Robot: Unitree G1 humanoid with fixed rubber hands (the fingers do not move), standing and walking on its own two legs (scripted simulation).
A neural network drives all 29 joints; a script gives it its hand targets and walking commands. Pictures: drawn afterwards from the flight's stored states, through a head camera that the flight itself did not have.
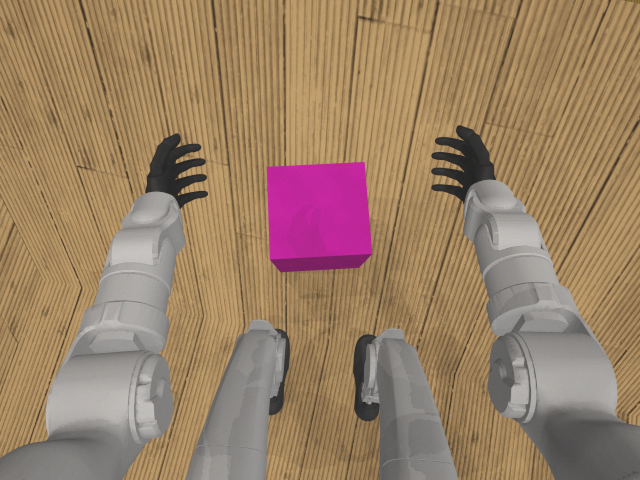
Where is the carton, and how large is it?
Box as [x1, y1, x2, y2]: [267, 162, 371, 271]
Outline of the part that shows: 364,162 267,167 270,259 280,271 358,267 371,254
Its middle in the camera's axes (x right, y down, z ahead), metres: +0.00 -0.03 +0.94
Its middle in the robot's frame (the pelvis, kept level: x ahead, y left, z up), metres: +0.49 +0.03 -0.53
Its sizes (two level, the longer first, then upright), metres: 0.210 0.200 0.250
